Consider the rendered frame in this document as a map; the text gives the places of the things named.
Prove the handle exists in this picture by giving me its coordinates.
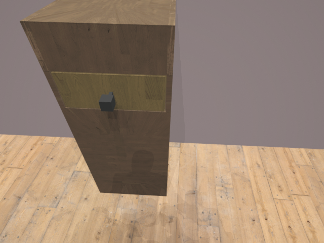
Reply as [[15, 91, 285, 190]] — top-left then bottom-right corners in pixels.
[[99, 92, 116, 112]]

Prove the drawer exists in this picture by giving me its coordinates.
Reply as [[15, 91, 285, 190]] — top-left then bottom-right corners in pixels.
[[51, 71, 167, 111]]

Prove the cabinet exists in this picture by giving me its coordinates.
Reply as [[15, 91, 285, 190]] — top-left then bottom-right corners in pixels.
[[20, 0, 176, 196]]

